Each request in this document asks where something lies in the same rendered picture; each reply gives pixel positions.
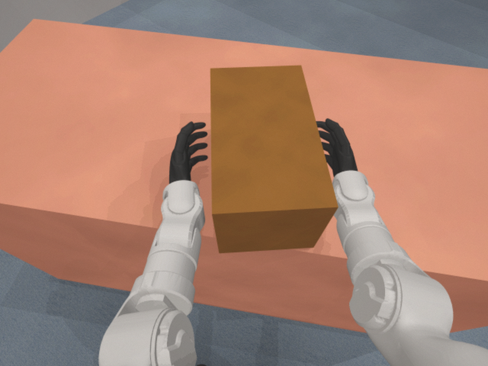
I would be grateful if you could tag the pedestal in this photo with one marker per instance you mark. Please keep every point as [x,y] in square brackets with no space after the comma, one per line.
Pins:
[89,117]

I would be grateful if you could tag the carton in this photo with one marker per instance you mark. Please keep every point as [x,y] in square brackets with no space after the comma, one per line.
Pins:
[271,187]

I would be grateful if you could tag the right robot forearm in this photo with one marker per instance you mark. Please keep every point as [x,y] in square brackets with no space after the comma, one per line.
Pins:
[364,236]

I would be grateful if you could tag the robot right hand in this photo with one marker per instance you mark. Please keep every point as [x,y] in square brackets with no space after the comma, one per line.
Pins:
[341,157]

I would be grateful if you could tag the left robot upper arm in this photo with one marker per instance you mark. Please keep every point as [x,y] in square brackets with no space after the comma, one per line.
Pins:
[162,337]

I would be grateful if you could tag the left robot forearm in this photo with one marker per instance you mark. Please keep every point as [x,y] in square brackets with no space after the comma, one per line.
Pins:
[167,279]

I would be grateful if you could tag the robot left hand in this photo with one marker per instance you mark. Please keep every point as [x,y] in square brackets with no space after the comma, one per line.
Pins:
[180,163]

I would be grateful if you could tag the right robot upper arm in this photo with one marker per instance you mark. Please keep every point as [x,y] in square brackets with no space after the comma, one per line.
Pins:
[408,317]

